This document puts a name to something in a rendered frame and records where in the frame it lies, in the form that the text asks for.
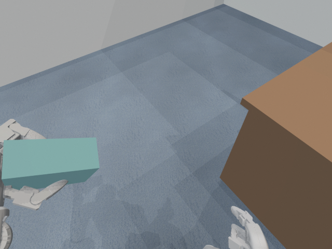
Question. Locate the sponge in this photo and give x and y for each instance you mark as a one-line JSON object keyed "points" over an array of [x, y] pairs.
{"points": [[39, 163]]}

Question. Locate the robot left hand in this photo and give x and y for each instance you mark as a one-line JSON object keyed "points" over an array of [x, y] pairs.
{"points": [[26, 197]]}

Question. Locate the robot right hand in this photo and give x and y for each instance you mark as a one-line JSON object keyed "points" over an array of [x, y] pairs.
{"points": [[250, 238]]}

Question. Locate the table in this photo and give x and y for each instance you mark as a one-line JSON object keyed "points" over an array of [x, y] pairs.
{"points": [[280, 165]]}

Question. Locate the robot left forearm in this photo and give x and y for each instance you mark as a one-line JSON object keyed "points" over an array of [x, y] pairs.
{"points": [[6, 234]]}

